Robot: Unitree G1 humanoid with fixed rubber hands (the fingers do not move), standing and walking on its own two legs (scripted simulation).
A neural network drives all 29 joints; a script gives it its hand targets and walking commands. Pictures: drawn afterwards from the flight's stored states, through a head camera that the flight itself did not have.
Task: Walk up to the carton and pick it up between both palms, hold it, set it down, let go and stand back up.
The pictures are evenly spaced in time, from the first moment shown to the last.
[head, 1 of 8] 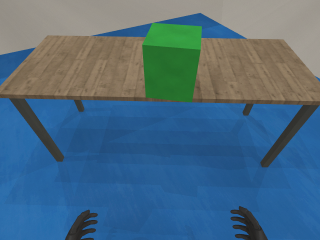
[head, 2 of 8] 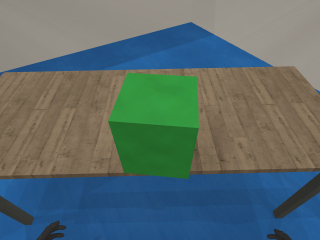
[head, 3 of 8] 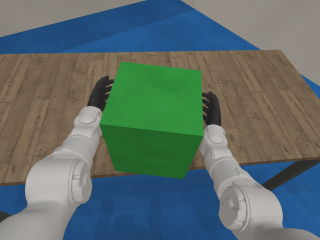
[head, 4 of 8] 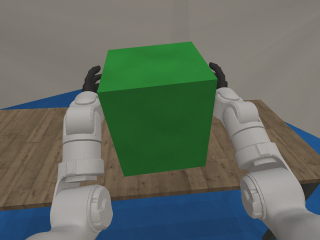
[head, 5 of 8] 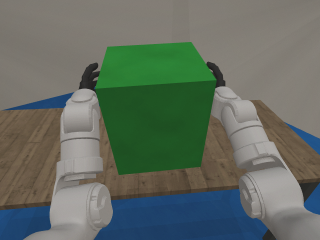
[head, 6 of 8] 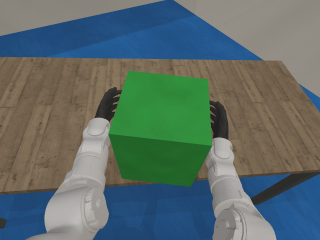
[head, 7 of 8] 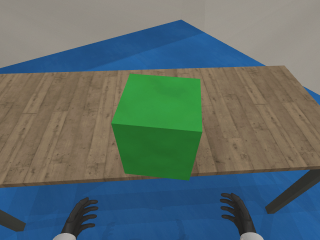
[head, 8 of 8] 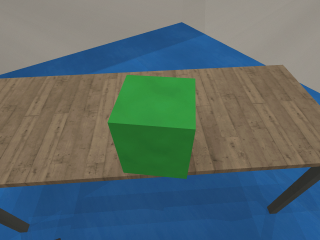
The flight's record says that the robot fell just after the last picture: no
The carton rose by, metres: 0.24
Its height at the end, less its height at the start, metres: +0.00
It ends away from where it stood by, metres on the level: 0.02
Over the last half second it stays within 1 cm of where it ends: yes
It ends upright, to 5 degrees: yes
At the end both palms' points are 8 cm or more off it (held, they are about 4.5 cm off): yes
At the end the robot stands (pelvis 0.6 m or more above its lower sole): yes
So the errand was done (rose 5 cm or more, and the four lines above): yes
